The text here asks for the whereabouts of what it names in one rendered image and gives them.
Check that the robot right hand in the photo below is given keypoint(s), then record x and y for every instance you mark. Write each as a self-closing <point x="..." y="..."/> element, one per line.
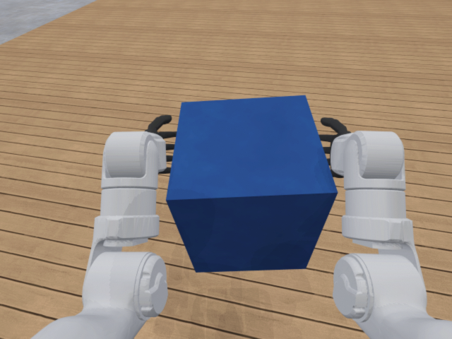
<point x="337" y="127"/>

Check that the left robot forearm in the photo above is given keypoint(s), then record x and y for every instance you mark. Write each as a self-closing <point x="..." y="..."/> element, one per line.
<point x="130" y="165"/>

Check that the carton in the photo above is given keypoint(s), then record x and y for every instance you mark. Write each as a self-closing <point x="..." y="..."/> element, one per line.
<point x="250" y="187"/>

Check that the right robot forearm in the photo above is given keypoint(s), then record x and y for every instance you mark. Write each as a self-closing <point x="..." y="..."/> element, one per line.
<point x="373" y="166"/>

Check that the left robot upper arm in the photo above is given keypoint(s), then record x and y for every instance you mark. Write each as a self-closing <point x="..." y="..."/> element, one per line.
<point x="122" y="291"/>

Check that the right robot upper arm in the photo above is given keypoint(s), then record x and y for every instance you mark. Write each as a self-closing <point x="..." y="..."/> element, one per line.
<point x="384" y="294"/>

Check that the robot left hand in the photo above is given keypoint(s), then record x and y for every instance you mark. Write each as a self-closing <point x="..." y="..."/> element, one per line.
<point x="154" y="126"/>

